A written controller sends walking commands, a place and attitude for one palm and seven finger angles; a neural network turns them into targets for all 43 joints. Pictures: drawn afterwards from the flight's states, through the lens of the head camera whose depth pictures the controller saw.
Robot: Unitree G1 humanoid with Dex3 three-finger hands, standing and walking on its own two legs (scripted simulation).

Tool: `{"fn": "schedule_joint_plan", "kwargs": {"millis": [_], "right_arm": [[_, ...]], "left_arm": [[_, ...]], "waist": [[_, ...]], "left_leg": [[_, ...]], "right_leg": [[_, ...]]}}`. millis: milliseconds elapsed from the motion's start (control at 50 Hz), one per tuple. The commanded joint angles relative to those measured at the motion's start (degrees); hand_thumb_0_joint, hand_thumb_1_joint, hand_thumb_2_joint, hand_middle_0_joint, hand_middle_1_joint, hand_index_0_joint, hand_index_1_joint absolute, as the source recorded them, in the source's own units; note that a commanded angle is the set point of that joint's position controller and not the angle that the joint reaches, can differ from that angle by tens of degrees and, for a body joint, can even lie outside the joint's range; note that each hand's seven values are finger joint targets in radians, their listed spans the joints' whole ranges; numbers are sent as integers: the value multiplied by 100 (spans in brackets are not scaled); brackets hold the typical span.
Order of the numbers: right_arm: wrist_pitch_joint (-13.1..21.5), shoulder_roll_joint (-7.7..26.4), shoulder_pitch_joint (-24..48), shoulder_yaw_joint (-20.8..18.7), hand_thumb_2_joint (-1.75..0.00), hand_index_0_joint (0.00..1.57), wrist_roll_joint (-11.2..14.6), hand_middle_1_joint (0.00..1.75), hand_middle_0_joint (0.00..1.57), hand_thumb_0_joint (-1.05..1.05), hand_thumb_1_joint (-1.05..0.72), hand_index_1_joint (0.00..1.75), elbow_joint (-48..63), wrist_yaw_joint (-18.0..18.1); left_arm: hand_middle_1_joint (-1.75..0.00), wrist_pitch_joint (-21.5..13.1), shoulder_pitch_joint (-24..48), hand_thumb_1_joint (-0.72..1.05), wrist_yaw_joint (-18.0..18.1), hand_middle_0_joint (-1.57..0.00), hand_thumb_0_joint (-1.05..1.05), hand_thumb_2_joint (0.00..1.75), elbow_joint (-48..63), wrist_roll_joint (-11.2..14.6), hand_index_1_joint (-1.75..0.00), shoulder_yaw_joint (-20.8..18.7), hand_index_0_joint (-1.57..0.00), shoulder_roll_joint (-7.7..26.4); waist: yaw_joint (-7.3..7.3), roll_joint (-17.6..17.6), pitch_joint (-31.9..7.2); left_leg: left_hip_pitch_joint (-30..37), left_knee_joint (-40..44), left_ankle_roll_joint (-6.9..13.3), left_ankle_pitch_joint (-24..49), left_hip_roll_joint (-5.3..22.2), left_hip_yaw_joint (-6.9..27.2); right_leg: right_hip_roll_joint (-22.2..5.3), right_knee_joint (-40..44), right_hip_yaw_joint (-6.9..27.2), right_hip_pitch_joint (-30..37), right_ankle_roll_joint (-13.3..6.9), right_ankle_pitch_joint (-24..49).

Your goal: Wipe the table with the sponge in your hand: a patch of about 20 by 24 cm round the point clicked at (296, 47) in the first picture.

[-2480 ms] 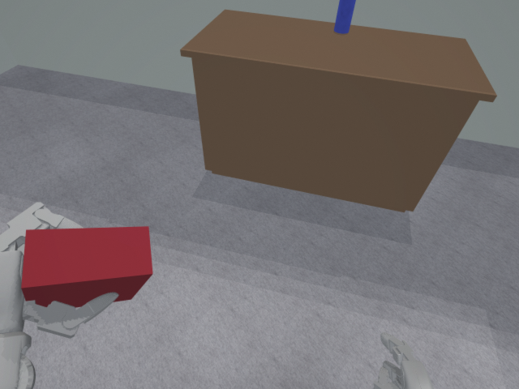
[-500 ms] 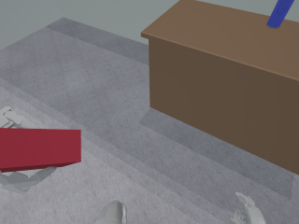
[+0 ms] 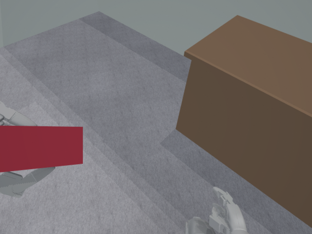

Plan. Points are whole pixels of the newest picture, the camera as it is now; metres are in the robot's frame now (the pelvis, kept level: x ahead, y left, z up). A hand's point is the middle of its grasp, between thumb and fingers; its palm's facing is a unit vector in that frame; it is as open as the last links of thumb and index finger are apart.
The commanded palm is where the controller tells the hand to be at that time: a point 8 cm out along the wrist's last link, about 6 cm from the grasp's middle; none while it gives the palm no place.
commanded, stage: walk to a spot facing it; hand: left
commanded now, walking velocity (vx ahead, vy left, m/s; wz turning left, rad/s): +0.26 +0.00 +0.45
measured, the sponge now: (46, 148) +0.23 +0.20 +0.19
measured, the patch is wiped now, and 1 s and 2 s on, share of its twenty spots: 0.00 0.00 0.00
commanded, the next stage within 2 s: turn to face it in 0.46 s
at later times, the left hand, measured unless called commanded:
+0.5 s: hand (36, 135) +0.25 +0.23 +0.19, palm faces +0.53 -0.68 -0.51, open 9.9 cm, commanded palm +0.18 +0.26 +0.18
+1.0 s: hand (43, 141) +0.25 +0.22 +0.17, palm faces +0.61 -0.65 -0.46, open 9.9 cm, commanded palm +0.19 +0.23 +0.18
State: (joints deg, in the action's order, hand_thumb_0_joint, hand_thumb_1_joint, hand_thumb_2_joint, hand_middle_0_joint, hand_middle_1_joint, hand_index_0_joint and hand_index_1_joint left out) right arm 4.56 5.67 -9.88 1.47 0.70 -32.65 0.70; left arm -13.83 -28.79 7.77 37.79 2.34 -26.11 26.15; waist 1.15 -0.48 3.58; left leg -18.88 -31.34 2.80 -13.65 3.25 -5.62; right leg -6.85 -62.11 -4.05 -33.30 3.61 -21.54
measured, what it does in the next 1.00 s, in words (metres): walks ahead: right foot, then left foot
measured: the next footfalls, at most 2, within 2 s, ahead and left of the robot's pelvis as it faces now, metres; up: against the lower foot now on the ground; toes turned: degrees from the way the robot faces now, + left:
right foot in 0.20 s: +0.14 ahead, -0.16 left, +0.00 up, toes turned -3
left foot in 0.56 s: +0.15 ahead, +0.09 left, +0.00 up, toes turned +26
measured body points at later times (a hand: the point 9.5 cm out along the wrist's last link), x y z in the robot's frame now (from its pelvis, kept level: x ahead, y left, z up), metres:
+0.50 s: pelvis +0.09 -0.05 +0.00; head +0.14 -0.03 +0.44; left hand +0.22 +0.26 +0.21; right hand +0.33 -0.26 -0.08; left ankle +0.10 +0.08 -0.71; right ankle +0.11 -0.16 -0.74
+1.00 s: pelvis +0.09 -0.07 -0.01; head +0.10 -0.10 +0.44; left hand +0.21 +0.25 +0.20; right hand +0.32 -0.20 -0.10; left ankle +0.11 +0.08 -0.74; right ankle +0.12 -0.15 -0.74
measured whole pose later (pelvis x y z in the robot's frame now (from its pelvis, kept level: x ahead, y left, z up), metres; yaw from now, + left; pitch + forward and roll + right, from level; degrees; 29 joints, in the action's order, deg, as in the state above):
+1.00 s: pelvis +0.09 -0.07 -0.01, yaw +10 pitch -2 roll +0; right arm 5.4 8.3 -9.0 2.9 0.3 -32.1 0.9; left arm -8.7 -22.2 8.0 23.5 1.3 -21.1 21.0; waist -3.8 -4.5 2.2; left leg -18.7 -34.4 -1.7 -12.9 9.5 -12.1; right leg 0.6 -33.8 -6.7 -15.6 1.2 -17.4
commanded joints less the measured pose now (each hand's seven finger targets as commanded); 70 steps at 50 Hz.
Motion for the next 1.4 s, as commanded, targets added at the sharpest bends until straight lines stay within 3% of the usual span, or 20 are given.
{"fn": "schedule_joint_plan", "kwargs": {"millis": [0,140,160,180,200,220,340,440,500,520,540,560,600,700,820,940,960,1000,1100,1380], "right_arm": [[300,1188,20,-539,-90,20,56,30,20,0,-90,30,635,160],[420,1102,219,-371,-90,20,9,30,20,0,-90,30,533,372],[407,1010,219,-332,-90,20,43,30,20,0,-90,30,553,359],[375,858,301,-314,-90,20,32,30,20,0,-90,30,617,378],[398,1072,516,-335,-90,20,-29,30,20,0,-90,30,680,401],[360,1024,583,-263,-90,20,-151,30,20,0,-90,30,625,411],[-60,961,599,-389,-90,20,-89,30,20,0,-90,30,849,369],[-92,976,361,-455,-90,20,-108,30,20,0,-90,30,1027,390],[-137,1084,58,-552,-90,20,-99,30,20,0,-90,30,1010,424],[-121,1120,35,-558,-90,20,-91,30,20,0,-90,30,1046,438],[-45,1326,119,-599,-90,20,-110,30,20,0,-90,30,1087,419],[31,1332,-10,-550,-90,20,-109,30,20,0,-90,30,1018,307],[111,1340,156,-546,-90,20,-89,30,20,0,-90,30,834,215],[331,1235,190,-423,-90,20,-41,30,20,0,-90,30,733,151],[426,1216,175,-346,-90,20,-104,30,20,0,-90,30,607,182],[266,1274,186,-370,-90,20,8,30,20,0,-90,30,730,113],[237,1220,169,-364,-90,20,28,30,20,0,-90,30,764,94],[213,1015,475,-244,-90,20,18,30,20,0,-90,30,1012,105],[-86,1007,565,-203,-90,20,-14,30,20,0,-90,30,899,117],[-498,1450,328,-468,-90,20,49,30,20,0,-90,30,1023,77]], "left_arm": [[-160,-189,-18,10,52,-120,0,130,451,94,-160,-184,-120,18],[-160,-54,1206,10,38,-120,0,130,274,-151,-160,337,-120,-2],[-160,-25,1400,10,59,-120,0,130,457,-221,-160,302,-120,174],[-160,54,1451,10,124,-120,0,130,535,-268,-160,43,-120,651],[-160,132,1498,10,210,-120,0,130,649,-200,-160,-180,-120,910],[-160,109,1442,10,263,-120,0,130,789,-174,-160,-129,-120,823],[-160,-67,131,10,281,-120,0,130,1042,-44,-160,-664,-120,869],[-160,49,-326,10,404,-120,0,130,644,81,-160,-669,-120,620],[-160,124,-228,10,408,-120,0,130,630,134,-160,-390,-120,400],[-160,58,-23,10,396,-120,0,130,878,154,-160,-312,-120,411],[-160,-96,46,10,362,-120,0,130,1105,193,-160,-242,-120,378],[-160,-234,82,10,337,-120,0,130,1018,13,-160,-319,-120,538],[-160,-225,544,10,220,-120,0,130,995,-88,-160,-271,-120,721],[-160,-102,794,10,297,-120,0,130,1829,-90,-160,22,-120,523],[-160,61,896,10,204,-120,0,130,254,-42,-160,87,-120,243],[-160,236,1199,10,35,-120,0,130,-447,-84,-160,336,-120,96],[-160,215,1312,10,30,-120,0,130,-326,-118,-160,331,-120,199],[-160,195,1378,10,127,-120,0,130,-52,-131,-160,60,-120,633],[-160,21,524,10,191,-120,0,130,717,64,-160,-331,-120,790],[-160,-4,120,10,176,-120,0,130,-201,109,-160,-115,-120,410]], "waist": [[-74,-1133,-970],[-235,-1058,-842],[-239,-305,-1013],[-265,1564,-1059],[-351,1479,-1138],[-300,803,-1107],[-125,837,-1034],[-293,1211,-1167],[57,751,-1463],[171,-65,-1638],[32,-1675,-1581],[-71,-1877,-1600],[-71,-927,-1382],[-120,-1647,-1306],[-112,-1272,-746],[-190,-690,-785],[-168,-160,-847],[-300,1633,-902],[-218,124,-1208],[-335,837,-1278]], "left_leg": [[540,1465,656,851,1108,978],[489,82,404,772,768,1004],[-52,-851,225,353,484,797],[-1529,-2609,-151,-1582,-224,117],[-2110,-3959,-298,-2393,-424,518],[-2158,-4405,-391,-2083,-160,771],[-1304,-3101,-656,-1190,268,287],[-679,-1032,-614,-987,22,-505],[587,403,-555,114,-289,-663],[1477,738,-308,1228,83,-146],[2088,797,541,4323,1630,2044],[2237,631,1168,6089,2364,3036],[1692,635,940,4525,2110,2214],[1142,1074,330,2487,1232,506],[538,1522,301,860,1895,687],[229,481,-137,136,1619,-27],[175,-166,-272,-248,1373,-178],[-1196,-2316,-652,-2241,110,-81],[-1579,-3801,-864,-934,134,668],[-342,-1163,-598,-1480,-275,418]], "right_leg": [[174,1213,-491,700,126,230],[520,3736,-724,2227,120,546],[-93,4283,-92,2970,-85,973],[-1602,4427,1580,3964,-585,2330],[-2477,4329,2464,3801,-1081,3220],[-2583,4205,2059,3671,-1265,3450],[-1569,3819,-186,2977,-980,4141],[-1503,3365,-442,3061,-910,4513],[-1307,2079,-802,2626,-482,4236],[-900,943,-855,1885,-196,2921],[26,-298,-716,482,182,-568],[251,-896,-30,-111,55,-2133],[16,-739,349,24,-31,-1334],[387,658,-62,849,-81,-80],[550,1668,-110,1259,-18,-395],[644,3350,-244,2182,-72,570],[296,3809,181,2259,-262,953],[-1266,4258,2682,2596,-1173,3624],[-780,3960,1952,2873,-1161,3384],[-282,5032,2915,2351,-794,636]]}}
